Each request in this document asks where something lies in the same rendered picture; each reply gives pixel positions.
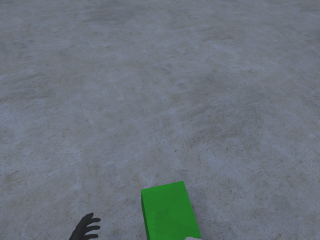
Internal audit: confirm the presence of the carton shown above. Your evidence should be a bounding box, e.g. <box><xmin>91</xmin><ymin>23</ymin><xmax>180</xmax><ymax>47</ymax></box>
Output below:
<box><xmin>141</xmin><ymin>181</ymin><xmax>202</xmax><ymax>240</ymax></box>

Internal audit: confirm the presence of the robot left hand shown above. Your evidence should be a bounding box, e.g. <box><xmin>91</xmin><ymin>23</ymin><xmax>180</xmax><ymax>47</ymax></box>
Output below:
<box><xmin>69</xmin><ymin>212</ymin><xmax>101</xmax><ymax>240</ymax></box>

